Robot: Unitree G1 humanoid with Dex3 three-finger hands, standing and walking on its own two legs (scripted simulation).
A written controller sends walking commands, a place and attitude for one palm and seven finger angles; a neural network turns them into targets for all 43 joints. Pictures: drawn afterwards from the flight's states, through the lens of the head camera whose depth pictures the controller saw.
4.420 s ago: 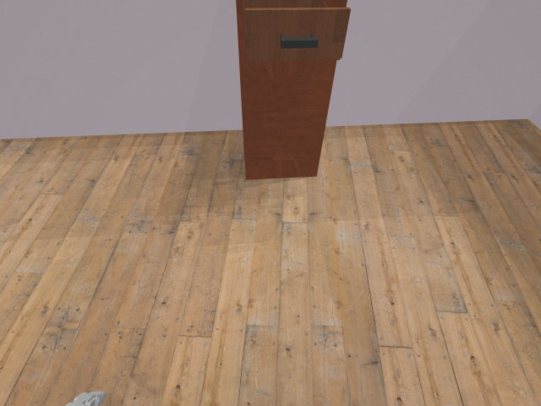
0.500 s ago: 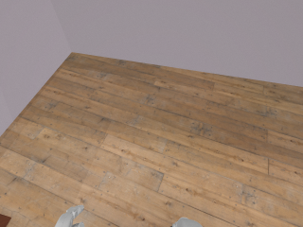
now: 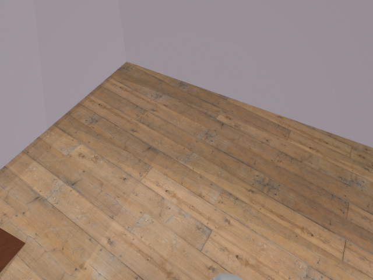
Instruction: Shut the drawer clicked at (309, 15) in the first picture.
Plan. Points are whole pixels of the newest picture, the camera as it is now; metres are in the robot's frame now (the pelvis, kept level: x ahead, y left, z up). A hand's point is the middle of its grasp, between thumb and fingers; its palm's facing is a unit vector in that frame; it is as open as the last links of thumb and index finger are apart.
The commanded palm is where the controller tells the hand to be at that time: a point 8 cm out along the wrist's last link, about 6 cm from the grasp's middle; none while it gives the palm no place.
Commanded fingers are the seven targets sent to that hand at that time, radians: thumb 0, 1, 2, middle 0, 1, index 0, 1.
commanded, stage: turn to face it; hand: left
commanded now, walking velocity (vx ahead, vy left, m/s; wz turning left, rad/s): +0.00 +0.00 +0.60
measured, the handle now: out of the picture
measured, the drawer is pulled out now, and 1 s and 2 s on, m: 0.13 0.13 0.13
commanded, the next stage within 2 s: take the last steps up to it in 1.86 s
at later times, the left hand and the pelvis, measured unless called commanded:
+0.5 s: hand out of the picture -0.01 +0.15 -0.15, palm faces +0.33 -0.90 -0.28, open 7.4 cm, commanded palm none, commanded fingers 0.00 0.90 0.90 -0.20 -0.30 -0.20 -0.30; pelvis -0.03 -0.06 +0.00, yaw +19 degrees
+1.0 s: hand out of the picture -0.11 +0.21 -0.16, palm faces +0.62 -0.74 -0.28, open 7.4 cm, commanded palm none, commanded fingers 0.00 0.90 0.90 -0.20 -0.30 -0.20 -0.30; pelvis -0.05 -0.03 +0.00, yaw +37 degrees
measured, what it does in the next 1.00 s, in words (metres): steps on the spot, turning left: right foot, then left foot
